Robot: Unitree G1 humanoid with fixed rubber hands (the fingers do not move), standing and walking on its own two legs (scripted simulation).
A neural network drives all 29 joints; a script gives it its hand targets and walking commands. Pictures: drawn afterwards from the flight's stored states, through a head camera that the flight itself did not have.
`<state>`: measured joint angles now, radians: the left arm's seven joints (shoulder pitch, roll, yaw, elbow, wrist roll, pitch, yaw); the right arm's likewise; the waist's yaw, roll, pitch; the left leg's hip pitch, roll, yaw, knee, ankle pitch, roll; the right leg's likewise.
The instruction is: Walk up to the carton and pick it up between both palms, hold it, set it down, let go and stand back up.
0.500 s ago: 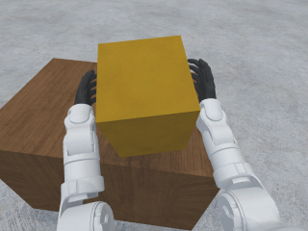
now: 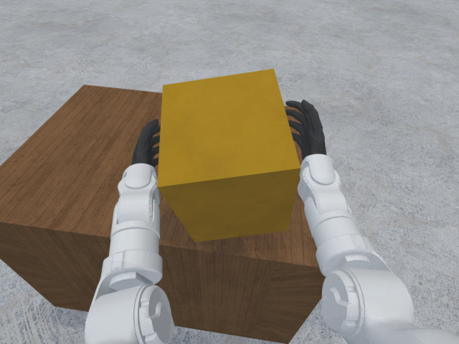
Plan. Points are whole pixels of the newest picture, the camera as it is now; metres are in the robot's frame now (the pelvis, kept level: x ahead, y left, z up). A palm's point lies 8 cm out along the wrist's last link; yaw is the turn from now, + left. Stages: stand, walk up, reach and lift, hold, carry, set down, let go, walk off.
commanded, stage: set down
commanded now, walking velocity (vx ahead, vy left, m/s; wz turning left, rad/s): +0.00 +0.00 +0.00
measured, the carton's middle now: (230, 163) +0.43 +0.00 +0.09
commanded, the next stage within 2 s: none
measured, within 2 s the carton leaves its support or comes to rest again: neither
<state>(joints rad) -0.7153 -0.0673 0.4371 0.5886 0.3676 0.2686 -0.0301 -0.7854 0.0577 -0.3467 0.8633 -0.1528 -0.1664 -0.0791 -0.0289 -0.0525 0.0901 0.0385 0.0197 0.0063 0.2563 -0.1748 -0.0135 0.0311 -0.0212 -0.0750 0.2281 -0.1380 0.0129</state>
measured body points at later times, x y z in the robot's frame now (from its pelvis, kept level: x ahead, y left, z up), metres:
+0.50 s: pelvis +0.01 +0.01 +0.00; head +0.01 +0.04 +0.45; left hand +0.42 +0.17 +0.11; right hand +0.42 -0.12 +0.15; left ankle -0.01 +0.12 -0.75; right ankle +0.00 -0.12 -0.75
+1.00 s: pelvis +0.01 +0.01 +0.00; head +0.04 +0.03 +0.45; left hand +0.43 +0.16 +0.08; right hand +0.43 -0.13 +0.12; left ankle -0.01 +0.12 -0.75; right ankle +0.00 -0.12 -0.75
